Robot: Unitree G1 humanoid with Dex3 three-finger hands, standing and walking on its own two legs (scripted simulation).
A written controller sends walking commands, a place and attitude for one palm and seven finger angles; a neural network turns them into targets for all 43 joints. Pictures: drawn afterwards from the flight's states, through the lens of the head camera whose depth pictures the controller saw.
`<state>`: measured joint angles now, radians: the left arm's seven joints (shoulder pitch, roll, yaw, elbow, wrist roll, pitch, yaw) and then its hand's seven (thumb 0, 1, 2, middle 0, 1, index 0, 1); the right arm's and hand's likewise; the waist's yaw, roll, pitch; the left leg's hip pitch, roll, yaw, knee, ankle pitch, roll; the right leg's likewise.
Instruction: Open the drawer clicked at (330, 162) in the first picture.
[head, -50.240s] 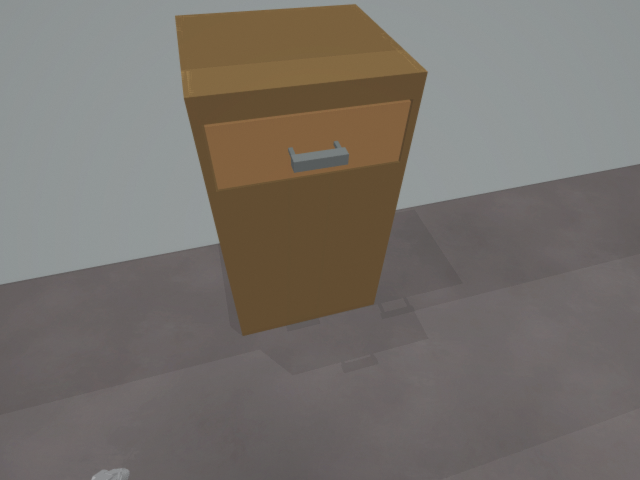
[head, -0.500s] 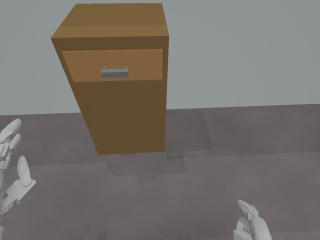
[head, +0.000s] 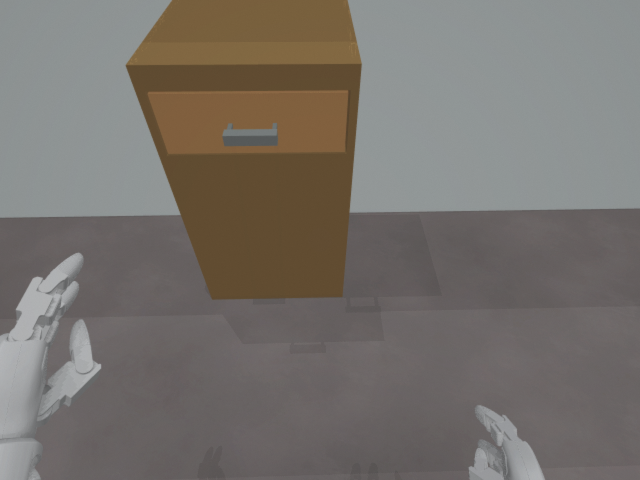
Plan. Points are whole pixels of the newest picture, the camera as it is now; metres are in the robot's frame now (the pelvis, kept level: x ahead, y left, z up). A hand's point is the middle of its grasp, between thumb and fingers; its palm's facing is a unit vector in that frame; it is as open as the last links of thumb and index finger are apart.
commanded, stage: let the arm hang, fingers relaxed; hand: left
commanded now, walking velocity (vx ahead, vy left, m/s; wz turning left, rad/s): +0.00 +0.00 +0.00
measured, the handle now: (251, 132) +0.83 +0.23 -0.03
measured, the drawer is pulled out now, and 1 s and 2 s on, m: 0.00 0.00 0.00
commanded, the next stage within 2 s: look to check the result in 1.06 s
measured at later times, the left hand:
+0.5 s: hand out of the picture +0.00 +0.19 -0.18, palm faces -0.01 -0.97 -0.22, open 7.3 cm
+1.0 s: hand out of the picture +0.09 +0.19 -0.15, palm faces -0.01 -0.96 -0.29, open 7.4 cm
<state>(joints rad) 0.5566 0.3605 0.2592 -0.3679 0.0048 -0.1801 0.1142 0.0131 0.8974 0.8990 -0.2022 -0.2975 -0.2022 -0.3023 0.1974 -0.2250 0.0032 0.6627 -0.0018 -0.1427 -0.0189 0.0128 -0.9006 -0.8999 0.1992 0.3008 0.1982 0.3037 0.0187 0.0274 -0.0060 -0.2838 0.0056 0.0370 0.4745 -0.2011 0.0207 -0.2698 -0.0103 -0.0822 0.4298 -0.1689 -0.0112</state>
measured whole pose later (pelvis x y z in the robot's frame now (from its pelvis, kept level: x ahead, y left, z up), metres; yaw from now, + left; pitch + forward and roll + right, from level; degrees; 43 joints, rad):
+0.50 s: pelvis -0.01 -0.02 +0.00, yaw +1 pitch -2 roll +0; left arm 0.26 0.25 0.01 1.04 0.02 0.02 -0.01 0.01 0.92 0.90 -0.20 -0.30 -0.20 -0.30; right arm 0.29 -0.27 -0.01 1.04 -0.02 0.03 -0.01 0.01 -0.91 -0.90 0.20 0.30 0.20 0.30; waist 0.00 -0.02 0.08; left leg -0.25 0.02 0.02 0.48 -0.19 0.00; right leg -0.24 0.01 -0.10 0.45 -0.18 -0.04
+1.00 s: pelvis +0.02 -0.02 +0.01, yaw -1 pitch -2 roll +1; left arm 0.14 0.25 0.02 1.10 0.02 -0.01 0.00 0.01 0.91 0.90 -0.20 -0.30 -0.20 -0.30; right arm 0.19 -0.26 -0.01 1.10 -0.02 0.00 -0.01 0.01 -0.90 -0.90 0.20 0.30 0.20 0.30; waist -0.01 0.02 0.06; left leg -0.15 0.02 0.04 0.35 -0.17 -0.01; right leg -0.17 0.01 -0.08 0.38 -0.18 -0.04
